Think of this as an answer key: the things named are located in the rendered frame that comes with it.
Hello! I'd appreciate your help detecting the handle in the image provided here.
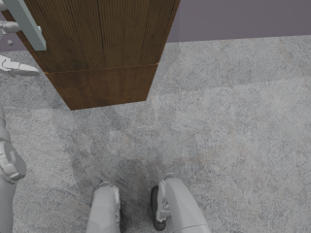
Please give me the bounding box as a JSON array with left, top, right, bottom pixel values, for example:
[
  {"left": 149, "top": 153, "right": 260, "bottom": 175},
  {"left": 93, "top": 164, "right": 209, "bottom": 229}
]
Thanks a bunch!
[{"left": 2, "top": 0, "right": 47, "bottom": 51}]

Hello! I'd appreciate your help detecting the robot right shin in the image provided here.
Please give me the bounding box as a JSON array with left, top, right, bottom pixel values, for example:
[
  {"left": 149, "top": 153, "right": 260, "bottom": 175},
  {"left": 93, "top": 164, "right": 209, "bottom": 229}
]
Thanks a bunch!
[{"left": 156, "top": 173, "right": 175, "bottom": 221}]

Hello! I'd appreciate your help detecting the cupboard door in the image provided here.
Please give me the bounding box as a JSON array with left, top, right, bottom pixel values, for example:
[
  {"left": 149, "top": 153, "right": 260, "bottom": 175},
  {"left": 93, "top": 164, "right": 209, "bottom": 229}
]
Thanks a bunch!
[{"left": 7, "top": 0, "right": 177, "bottom": 73}]

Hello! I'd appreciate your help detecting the left robot upper arm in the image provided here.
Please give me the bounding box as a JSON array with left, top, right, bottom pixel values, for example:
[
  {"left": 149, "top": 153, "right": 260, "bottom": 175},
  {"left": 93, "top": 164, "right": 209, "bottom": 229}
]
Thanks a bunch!
[{"left": 0, "top": 141, "right": 27, "bottom": 233}]

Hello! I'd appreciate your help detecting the right robot thigh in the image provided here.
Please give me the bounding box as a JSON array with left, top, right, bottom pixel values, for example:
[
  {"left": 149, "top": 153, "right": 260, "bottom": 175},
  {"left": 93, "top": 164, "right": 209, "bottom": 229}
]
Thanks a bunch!
[{"left": 158, "top": 178, "right": 212, "bottom": 233}]

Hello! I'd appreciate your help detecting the robot left forearm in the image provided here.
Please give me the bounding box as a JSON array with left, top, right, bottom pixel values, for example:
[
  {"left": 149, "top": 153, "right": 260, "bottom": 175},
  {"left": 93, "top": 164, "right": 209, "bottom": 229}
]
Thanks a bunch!
[{"left": 0, "top": 103, "right": 12, "bottom": 144}]

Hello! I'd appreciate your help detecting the robot left hand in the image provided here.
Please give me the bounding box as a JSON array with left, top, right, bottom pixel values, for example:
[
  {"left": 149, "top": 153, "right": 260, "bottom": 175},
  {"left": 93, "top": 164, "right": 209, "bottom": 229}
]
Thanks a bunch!
[{"left": 0, "top": 0, "right": 41, "bottom": 78}]

